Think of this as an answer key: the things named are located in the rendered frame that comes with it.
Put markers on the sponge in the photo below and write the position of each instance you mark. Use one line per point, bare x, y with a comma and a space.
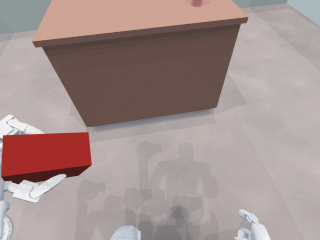
39, 157

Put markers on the table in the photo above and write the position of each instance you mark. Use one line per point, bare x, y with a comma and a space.
127, 60

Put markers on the robot left forearm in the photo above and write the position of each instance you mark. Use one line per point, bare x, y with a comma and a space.
6, 223

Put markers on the robot left hand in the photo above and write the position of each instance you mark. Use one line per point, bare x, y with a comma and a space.
26, 190

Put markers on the robot left thigh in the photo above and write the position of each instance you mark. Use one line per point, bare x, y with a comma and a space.
128, 232

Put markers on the robot right hand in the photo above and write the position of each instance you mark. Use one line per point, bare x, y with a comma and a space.
258, 231

